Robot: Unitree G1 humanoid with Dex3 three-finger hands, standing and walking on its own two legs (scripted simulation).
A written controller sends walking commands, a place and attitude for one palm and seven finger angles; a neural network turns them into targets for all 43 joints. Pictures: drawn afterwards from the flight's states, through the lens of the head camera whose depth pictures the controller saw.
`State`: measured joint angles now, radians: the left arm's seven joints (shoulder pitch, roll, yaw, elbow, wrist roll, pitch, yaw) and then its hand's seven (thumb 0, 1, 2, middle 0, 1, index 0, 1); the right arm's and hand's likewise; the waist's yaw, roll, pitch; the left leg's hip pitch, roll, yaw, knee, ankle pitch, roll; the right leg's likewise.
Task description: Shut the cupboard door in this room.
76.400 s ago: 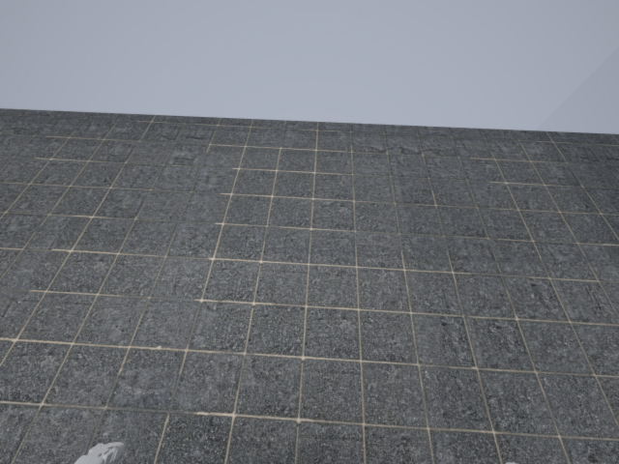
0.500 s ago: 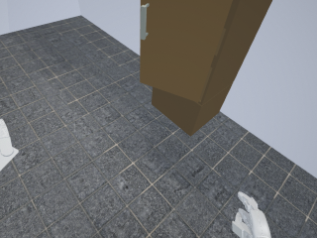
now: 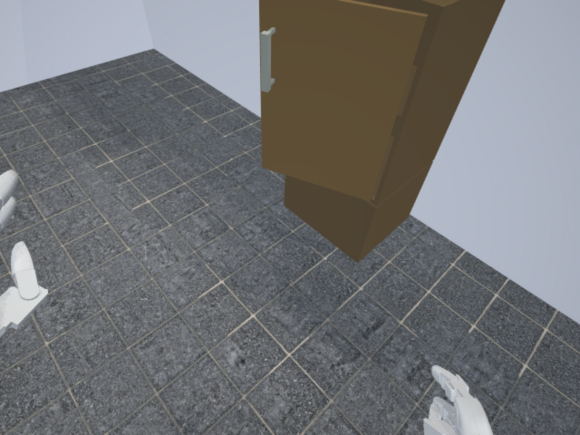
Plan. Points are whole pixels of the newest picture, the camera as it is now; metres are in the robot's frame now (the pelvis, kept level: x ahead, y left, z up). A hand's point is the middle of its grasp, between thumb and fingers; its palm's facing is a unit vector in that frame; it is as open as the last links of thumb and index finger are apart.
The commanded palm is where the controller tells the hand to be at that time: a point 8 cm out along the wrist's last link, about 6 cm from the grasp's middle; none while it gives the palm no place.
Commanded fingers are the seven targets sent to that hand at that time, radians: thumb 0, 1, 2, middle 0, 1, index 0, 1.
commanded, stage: let the arm hang, fingers relaxed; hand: left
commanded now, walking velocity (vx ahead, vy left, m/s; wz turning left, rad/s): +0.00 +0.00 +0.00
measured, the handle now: (269, 60) +1.03 +0.10 +0.04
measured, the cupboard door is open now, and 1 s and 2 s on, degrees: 23 23 23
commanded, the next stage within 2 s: look to check the result in 1.08 s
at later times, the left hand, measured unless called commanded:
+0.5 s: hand out of the picture -0.09 +0.20 -0.17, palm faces +0.02 -0.98 -0.20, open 7.2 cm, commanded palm none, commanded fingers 0.00 0.90 0.90 -0.20 -0.30 -0.20 -0.30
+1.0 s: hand out of the picture -0.02 +0.20 -0.16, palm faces -0.01 -0.98 -0.22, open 7.4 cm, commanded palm none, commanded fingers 0.00 0.90 0.90 -0.20 -0.30 -0.20 -0.30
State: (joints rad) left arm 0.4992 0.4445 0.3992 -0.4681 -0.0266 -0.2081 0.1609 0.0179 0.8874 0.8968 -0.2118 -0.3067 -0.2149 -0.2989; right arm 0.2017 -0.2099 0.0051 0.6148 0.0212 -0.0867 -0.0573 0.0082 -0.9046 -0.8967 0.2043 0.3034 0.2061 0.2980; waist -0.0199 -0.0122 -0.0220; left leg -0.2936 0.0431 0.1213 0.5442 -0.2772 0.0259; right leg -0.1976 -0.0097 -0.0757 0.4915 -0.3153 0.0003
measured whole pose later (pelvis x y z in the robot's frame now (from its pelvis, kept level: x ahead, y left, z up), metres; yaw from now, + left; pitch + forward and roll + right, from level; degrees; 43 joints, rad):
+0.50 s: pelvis -0.04 +0.01 +0.01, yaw +1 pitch -1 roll -1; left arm 0.38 0.22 0.00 1.07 0.02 0.03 0.01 0.01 0.94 0.90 -0.20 -0.30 -0.21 -0.30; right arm 0.28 -0.21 0.01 1.05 -0.01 0.04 0.00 0.00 -0.91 -0.90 0.20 0.30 0.21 0.30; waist 0.01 -0.02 0.06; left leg -0.25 0.01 0.11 0.44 -0.17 0.05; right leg -0.16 -0.03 -0.09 0.41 -0.23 0.01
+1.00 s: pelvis -0.04 +0.02 +0.01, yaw -1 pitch -2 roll +0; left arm 0.25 0.19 0.01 1.11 0.02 0.00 0.02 0.01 0.91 0.90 -0.20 -0.30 -0.20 -0.30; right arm 0.26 -0.20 -0.02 1.13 -0.01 0.01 -0.01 0.00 -0.91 -0.90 0.20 0.30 0.21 0.30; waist -0.01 0.00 0.01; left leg -0.20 0.00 0.15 0.36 -0.14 0.06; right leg -0.15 -0.04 -0.05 0.40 -0.21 0.02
